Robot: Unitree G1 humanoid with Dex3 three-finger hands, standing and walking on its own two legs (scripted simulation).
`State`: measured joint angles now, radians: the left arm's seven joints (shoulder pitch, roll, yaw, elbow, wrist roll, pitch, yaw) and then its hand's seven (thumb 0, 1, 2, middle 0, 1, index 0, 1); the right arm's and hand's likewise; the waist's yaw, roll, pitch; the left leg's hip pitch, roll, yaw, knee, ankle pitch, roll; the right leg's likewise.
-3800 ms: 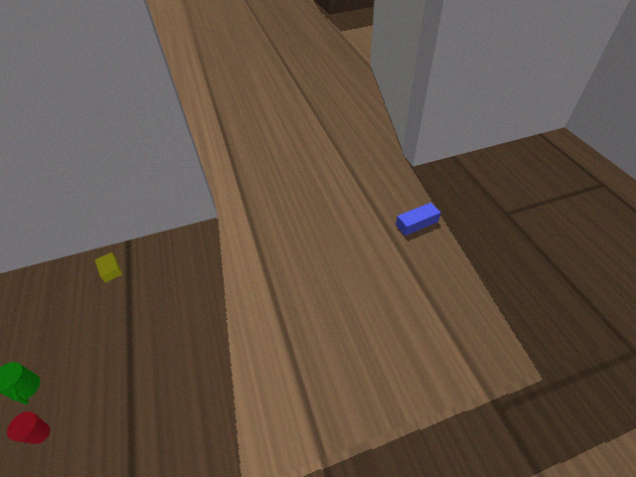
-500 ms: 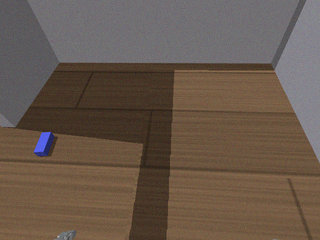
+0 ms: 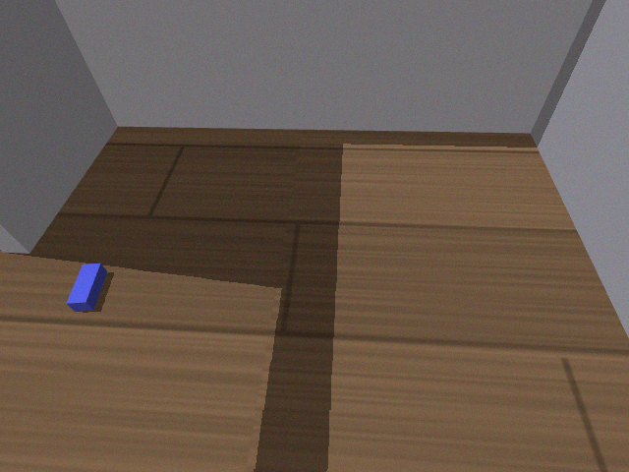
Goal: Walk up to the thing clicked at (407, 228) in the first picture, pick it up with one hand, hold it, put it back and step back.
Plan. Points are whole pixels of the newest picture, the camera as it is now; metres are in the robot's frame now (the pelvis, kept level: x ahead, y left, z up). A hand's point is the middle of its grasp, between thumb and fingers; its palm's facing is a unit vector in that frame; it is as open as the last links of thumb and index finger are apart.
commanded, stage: stand
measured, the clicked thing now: (87, 286) +0.87 +0.92 -0.75
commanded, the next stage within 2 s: none
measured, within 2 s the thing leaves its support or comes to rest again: neither
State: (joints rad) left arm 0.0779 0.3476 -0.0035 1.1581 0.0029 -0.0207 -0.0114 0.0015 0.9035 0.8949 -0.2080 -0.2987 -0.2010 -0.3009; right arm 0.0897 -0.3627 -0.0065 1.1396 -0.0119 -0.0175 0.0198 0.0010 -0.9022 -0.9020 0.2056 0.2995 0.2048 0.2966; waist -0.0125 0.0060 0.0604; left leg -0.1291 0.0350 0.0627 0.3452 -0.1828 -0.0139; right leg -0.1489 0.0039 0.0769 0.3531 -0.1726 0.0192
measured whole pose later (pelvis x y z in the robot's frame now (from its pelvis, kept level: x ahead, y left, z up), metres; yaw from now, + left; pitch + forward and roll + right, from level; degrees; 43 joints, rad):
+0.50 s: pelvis +0.01 +0.01 +0.00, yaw +1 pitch -1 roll +0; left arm 0.09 0.34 0.00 1.15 0.00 -0.02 -0.01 0.00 0.90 0.89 -0.21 -0.30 -0.20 -0.30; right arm 0.08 -0.35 -0.01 1.15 -0.01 -0.02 0.02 0.00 -0.90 -0.90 0.21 0.30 0.21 0.30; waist 0.00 0.00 0.05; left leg -0.11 0.02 0.05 0.32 -0.18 -0.01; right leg -0.12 -0.01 0.07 0.32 -0.18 0.03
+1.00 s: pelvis +0.01 +0.01 +0.00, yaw +1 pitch -2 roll +0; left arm 0.09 0.34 0.00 1.14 0.01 -0.01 0.00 0.00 0.90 0.89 -0.21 -0.30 -0.20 -0.30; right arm 0.09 -0.35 -0.01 1.14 -0.01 -0.01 0.01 0.00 -0.90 -0.90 0.21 0.30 0.21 0.30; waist -0.01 0.01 0.05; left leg -0.09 0.02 0.05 0.31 -0.18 0.00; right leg -0.10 -0.02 0.06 0.31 -0.18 0.03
